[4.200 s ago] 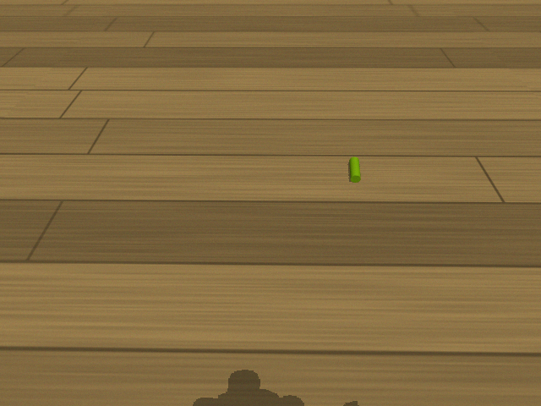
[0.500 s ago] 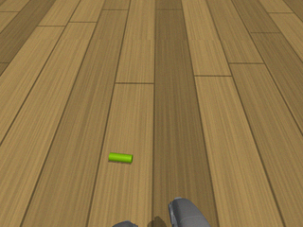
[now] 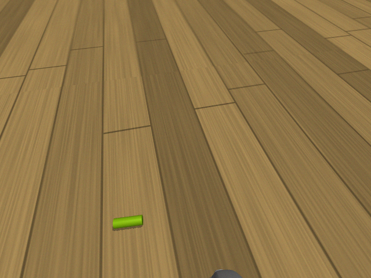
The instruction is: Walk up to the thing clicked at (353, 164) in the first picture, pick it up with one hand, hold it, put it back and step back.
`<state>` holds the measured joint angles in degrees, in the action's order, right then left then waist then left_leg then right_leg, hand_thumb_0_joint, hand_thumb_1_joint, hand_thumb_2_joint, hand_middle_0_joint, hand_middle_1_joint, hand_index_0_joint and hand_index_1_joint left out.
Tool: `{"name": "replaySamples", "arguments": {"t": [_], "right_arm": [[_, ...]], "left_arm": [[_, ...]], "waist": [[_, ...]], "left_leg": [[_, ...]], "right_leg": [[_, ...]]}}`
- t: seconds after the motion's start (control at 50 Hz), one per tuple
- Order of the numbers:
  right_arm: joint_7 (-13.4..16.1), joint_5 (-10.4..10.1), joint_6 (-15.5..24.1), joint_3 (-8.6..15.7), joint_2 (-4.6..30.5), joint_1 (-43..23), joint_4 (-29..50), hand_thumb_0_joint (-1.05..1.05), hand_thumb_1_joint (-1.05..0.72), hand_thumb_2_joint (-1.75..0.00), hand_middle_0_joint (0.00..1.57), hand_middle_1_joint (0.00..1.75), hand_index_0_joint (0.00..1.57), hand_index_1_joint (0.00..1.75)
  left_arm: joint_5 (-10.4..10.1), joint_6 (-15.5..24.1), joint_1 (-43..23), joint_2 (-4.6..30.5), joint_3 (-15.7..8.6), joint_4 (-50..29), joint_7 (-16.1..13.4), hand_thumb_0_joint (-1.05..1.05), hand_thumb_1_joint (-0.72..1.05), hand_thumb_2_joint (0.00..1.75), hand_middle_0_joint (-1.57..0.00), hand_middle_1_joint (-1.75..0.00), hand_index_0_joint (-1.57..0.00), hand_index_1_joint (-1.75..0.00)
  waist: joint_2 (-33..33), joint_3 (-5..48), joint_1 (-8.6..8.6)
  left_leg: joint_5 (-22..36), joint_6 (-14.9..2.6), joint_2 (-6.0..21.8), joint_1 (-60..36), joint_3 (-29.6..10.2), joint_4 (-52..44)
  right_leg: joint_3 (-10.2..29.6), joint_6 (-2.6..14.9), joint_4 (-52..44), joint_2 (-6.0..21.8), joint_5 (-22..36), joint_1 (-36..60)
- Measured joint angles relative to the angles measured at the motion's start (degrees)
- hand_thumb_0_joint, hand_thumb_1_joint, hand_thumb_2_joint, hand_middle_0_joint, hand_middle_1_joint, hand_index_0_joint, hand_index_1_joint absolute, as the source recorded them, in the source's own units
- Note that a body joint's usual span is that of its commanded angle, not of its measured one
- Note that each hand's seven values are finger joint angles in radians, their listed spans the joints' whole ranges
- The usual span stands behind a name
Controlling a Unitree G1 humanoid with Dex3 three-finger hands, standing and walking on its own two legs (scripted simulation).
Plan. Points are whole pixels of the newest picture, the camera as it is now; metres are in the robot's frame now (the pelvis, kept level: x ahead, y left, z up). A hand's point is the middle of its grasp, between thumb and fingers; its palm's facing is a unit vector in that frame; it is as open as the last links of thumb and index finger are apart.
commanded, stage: walk up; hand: left
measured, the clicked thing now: (128, 221) +0.57 +0.28 -0.74
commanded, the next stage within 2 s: none
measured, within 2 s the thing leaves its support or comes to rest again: neither
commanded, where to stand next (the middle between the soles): +0.12 -0.03 m, yaw +0 degrees
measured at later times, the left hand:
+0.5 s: hand out of the picture +0.13 +0.22 -0.15, palm faces -0.03 -0.91 -0.40, open 7.3 cm
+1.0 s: hand out of the picture +0.18 +0.21 -0.14, palm faces -0.03 -0.91 -0.42, open 7.3 cm
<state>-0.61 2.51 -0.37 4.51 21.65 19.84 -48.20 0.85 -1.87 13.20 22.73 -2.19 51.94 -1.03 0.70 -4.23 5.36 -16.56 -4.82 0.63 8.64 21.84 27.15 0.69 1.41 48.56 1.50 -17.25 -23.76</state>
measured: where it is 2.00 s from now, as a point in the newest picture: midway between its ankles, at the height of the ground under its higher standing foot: outside the picture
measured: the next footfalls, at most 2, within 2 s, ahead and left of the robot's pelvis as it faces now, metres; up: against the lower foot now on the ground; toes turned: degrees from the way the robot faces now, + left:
right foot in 0.14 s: +0.08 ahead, -0.17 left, +0.00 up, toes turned -2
left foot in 0.52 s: +0.15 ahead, +0.12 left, +0.00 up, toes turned +0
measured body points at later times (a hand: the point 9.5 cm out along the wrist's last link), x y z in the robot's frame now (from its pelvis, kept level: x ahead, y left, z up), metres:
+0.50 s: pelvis +0.06 -0.04 -0.01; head +0.10 -0.06 +0.44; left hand +0.13 +0.27 -0.12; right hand +0.13 -0.36 -0.14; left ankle +0.11 +0.12 -0.73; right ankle +0.03 -0.12 -0.73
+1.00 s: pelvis +0.06 -0.05 +0.00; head +0.09 -0.08 +0.44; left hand +0.18 +0.26 -0.11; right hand +0.16 -0.36 -0.14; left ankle +0.11 +0.12 -0.73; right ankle +0.04 -0.16 -0.73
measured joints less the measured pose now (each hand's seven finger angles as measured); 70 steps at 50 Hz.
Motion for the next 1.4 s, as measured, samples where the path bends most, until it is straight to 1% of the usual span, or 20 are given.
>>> {"name": "replaySamples", "arguments": {"t": [0.12, 0.16, 0.18, 0.22, 0.24, 0.28, 0.32, 0.38, 0.46, 0.5, 0.56, 0.64, 0.66, 0.68, 0.7, 0.76, 0.84, 0.94, 1.14, 1.4], "right_arm": [[-0.3, -0.2, -0.4, 0.1, 0.8, -0.9, -1.7, 0.00, -0.90, -0.90, 0.20, 0.30, 0.21, 0.30], [-0.4, -0.3, -0.7, 0.0, 1.1, -1.7, -2.5, 0.00, -0.90, -0.90, 0.20, 0.30, 0.21, 0.30], [-0.4, -0.3, -0.9, 0.0, 1.2, -2.1, -2.9, 0.00, -0.90, -0.90, 0.20, 0.30, 0.20, 0.30], [-0.5, -0.2, -1.6, -0.6, 0.5, -2.8, -3.6, 0.01, -0.91, -0.90, 0.20, 0.30, 0.20, 0.30], [-0.7, -0.1, -1.9, -0.9, 0.1, -3.5, -3.8, 0.01, -0.91, -0.90, 0.20, 0.30, 0.20, 0.30], [-1.0, -0.7, -1.8, -1.3, -0.2, -5.1, -4.0, 0.01, -0.91, -0.90, 0.20, 0.30, 0.20, 0.30], [-1.0, -1.5, -1.2, -1.6, 0.2, -6.1, -4.0, 0.01, -0.91, -0.90, 0.20, 0.30, 0.20, 0.30], [-0.4, -2.2, -0.4, -1.9, 1.1, -7.2, -4.5, 0.00, -0.91, -0.90, 0.20, 0.30, 0.20, 0.30], [0.9, -2.4, 0.5, -2.0, 1.7, -8.5, -6.0, 0.00, -0.91, -0.90, 0.20, 0.30, 0.20, 0.30], [1.4, -2.3, 0.9, -1.9, 1.6, -9.0, -6.6, 0.00, -0.91, -0.90, 0.20, 0.30, 0.20, 0.30], [1.9, -1.7, 1.6, -1.9, -0.1, -10.4, -7.7, 0.00, -0.91, -0.90, 0.20, 0.30, 0.20, 0.30], [1.8, -1.6, 1.9, -3.2, -1.0, -11.9, -7.6, 0.00, -0.91, -0.90, 0.20, 0.30, 0.20, 0.30], [1.8, -1.6, 1.7, -3.5, -1.0, -12.3, -7.6, 0.00, -0.91, -0.90, 0.20, 0.30, 0.20, 0.30], [1.7, -1.7, 1.4, -3.7, -0.9, -12.9, -7.8, 0.00, -0.91, -0.90, 0.20, 0.30, 0.20, 0.30], [1.6, -2.1, 1.1, -3.8, -0.7, -13.9, -8.2, 0.00, -0.91, -0.90, 0.20, 0.30, 0.21, 0.30], [1.3, -2.7, 0.1, -3.8, -0.3, -15.4, -9.1, 0.00, -0.91, -0.90, 0.20, 0.30, 0.20, 0.30], [0.7, -2.7, 0.3, -3.4, 0.6, -16.5, -10.7, 0.00, -0.91, -0.90, 0.20, 0.30, 0.20, 0.30], [0.2, -2.8, -0.4, -3.7, 0.7, -17.3, -12.6, 0.00, -0.91, -0.90, 0.20, 0.30, 0.20, 0.30], [-0.6, -2.4, -0.8, -4.0, 0.2, -16.1, -15.2, 0.00, -0.91, -0.90, 0.20, 0.30, 0.20, 0.30], [-0.7, -1.6, -0.3, -3.8, -1.3, -15.2, -15.9, 0.00, -0.91, -0.90, 0.20, 0.30, 0.20, 0.30]], "left_arm": [[0.7, -0.3, 0.7, -1.0, -0.2, 0.9, 0.8, 0.00, 0.91, 0.90, -0.21, -0.30, -0.21, -0.30], [0.9, 0.5, 0.7, -1.5, -0.4, 1.4, 0.8, 0.00, 0.91, 0.90, -0.21, -0.30, -0.21, -0.30], [1.0, 1.1, 0.6, -1.9, -0.4, 1.5, 0.8, 0.00, 0.91, 0.90, -0.21, -0.30, -0.21, -0.30], [1.0, 2.2, 1.1, -1.6, -0.4, 0.8, 0.4, 0.00, 0.90, 0.90, -0.21, -0.30, -0.21, -0.30], [1.0, 2.5, 1.5, -1.4, -0.5, 0.6, 0.1, 0.00, 0.90, 0.90, -0.21, -0.30, -0.21, -0.30], [0.8, 2.9, 2.1, -1.4, -0.4, 1.2, -0.4, 0.00, 0.90, 0.90, -0.21, -0.30, -0.21, -0.30], [0.6, 3.1, 2.3, -1.7, -0.2, 2.1, -0.7, 0.00, 0.90, 0.90, -0.21, -0.30, -0.21, -0.30], [0.7, 3.4, 2.2, -2.4, 0.3, 2.8, -0.6, 0.00, 0.90, 0.90, -0.21, -0.30, -0.21, -0.30], [1.0, 2.7, 0.2, -3.0, 0.3, 2.4, 0.0, 0.00, 0.90, 0.90, -0.21, -0.30, -0.21, -0.30], [0.7, 2.1, -1.0, -2.8, 0.3, 1.8, 0.3, 0.00, 0.90, 0.90, -0.21, -0.30, -0.21, -0.30], [-0.4, 1.0, -3.5, -1.6, -0.1, 1.9, 0.2, 0.00, 0.90, 0.90, -0.21, -0.30, -0.21, -0.30], [-1.0, 0.1, -6.3, -1.5, 0.1, 3.1, 0.1, 0.00, 0.91, 0.90, -0.21, -0.30, -0.21, -0.30], [-1.0, 0.3, -6.7, -1.5, 0.1, 3.5, 0.3, 0.00, 0.91, 0.90, -0.21, -0.30, -0.21, -0.30], [-1.0, 0.7, -6.9, -1.5, 0.1, 3.8, 0.5, 0.00, 0.91, 0.90, -0.21, -0.30, -0.21, -0.30], [-0.8, 1.2, -7.3, -1.7, 0.2, 4.4, 0.5, 0.00, 0.91, 0.90, -0.21, -0.30, -0.21, -0.30], [-0.2, 1.9, -7.7, -2.4, 0.9, 6.2, 0.6, 0.00, 0.91, 0.90, -0.21, -0.30, -0.21, -0.30], [-0.3, 1.7, -8.5, -2.9, 1.3, 8.3, 0.7, 0.00, 0.90, 0.90, -0.21, -0.30, -0.21, -0.30], [-0.2, 2.2, -10.0, -2.4, 0.9, 9.5, 0.5, 0.00, 0.90, 0.90, -0.21, -0.30, -0.21, -0.30], [-0.1, 1.7, -12.0, -1.9, 0.4, 10.5, 1.0, 0.00, 0.90, 0.90, -0.21, -0.30, -0.21, -0.30], [-0.5, 1.0, -12.0, -1.8, 0.2, 11.0, 1.6, 0.00, 0.91, 0.90, -0.21, -0.30, -0.21, -0.30]], "waist": [[-1.5, 0.4, -1.41], [-3.1, -0.1, -2.08], [-4.4, -0.5, -2.29], [-4.4, -0.4, -3.92], [-3.7, -0.5, -5.14], [-2.9, -1.0, -6.47], [-2.9, -1.2, -6.68], [-2.9, -1.1, -7.07], [-2.2, -1.6, -7.23], [-1.5, -2.0, -7.17], [2.1, -2.9, -7.07], [2.1, -2.8, -6.00], [2.0, -2.4, -5.94], [1.8, -2.1, -6.04], [0.9, -2.3, -5.91], [-0.8, -1.7, -5.28], [-2.0, -0.9, -4.95], [-3.2, -1.4, -5.04], [-2.9, -2.0, -4.59], [-0.6, -1.3, -4.48]], "left_leg": [[-2.8, 0.22, 0.9, 0.7, 1.9, 4.0], [-4.5, 0.91, 2.8, 1.6, 1.7, 7.2], [-5.4, 1.92, 4.3, 2.4, 0.4, 9.4], [-10.9, 5.11, 3.8, 6.1, -6.7, 16.6], [-12.8, 5.79, 2.8, 8.0, -10.2, 20.6], [-12.6, 5.89, 1.9, 11.0, -16.5, 26.0], [-10.9, 5.51, 1.8, 12.8, -21.7, 26.5], [-7.9, 5.43, 2.2, 13.9, -25.8, 23.2], [-2.0, 5.54, 3.1, 12.5, -24.0, 14.1], [3.6, 5.11, 2.5, 10.7, -21.9, 8.7], [2.6, 7.53, 1.0, 9.2, -20.7, 6.7], [1.7, 7.23, 2.7, 10.5, -22.0, 8.6], [1.4, 7.56, 3.1, 10.9, -22.2, 9.1], [1.0, 8.16, 3.5, 11.4, -22.2, 9.9], [0.5, 8.48, 4.3, 11.7, -22.7, 11.1], [0.1, 6.53, 4.5, 11.6, -24.0, 11.2], [1.8, 8.33, 3.8, 9.8, -23.7, 8.0], [3.2, 7.75, 3.9, 8.5, -23.7, 5.8], [5.9, 8.58, 3.4, 6.6, -23.4, 1.3], [7.5, 7.40, 2.6, 6.9, -23.4, -0.9]], "right_leg": [[-2.9, 1.43, -6.7, 1.3, -3.0, 5.0], [-3.4, 1.33, -9.6, 0.4, -2.5, 7.0], [-4.4, 1.40, -10.1, -0.8, -2.5, 7.7], [-4.5, 2.28, -10.2, -1.9, -2.8, 7.7], [-3.7, 2.82, -10.3, -2.1, -2.8, 7.7], [-2.7, 2.95, -12.6, -2.5, -1.9, 8.9], [-2.9, 2.77, -15.6, -2.7, -0.8, 10.8], [-3.0, 2.72, -17.5, -2.6, -0.6, 12.2], [-4.1, 2.46, -15.3, -2.0, -2.9, 12.3], [-4.8, 2.22, -12.0, -1.6, -5.2, 11.4], [-4.2, 1.66, -5.5, 0.1, -7.9, 8.9], [-1.7, 0.48, -1.8, -1.5, -12.8, 6.7], [-1.3, 0.56, -4.5, -1.1, -11.0, 7.3], [-0.9, 0.23, -8.2, -0.6, -6.2, 8.2], [-1.2, -0.20, -9.0, -1.2, -4.7, 8.6], [-2.1, -0.20, -9.1, -1.8, -5.6, 9.1], [-1.8, -0.53, -9.9, -1.0, -5.6, 9.8], [-2.0, -0.64, -12.5, -1.1, -3.9, 11.3], [-1.8, -1.69, -17.7, -0.5, -0.8, 13.5], [-2.0, -2.83, -22.2, 0.2, 2.0, 14.4]]}}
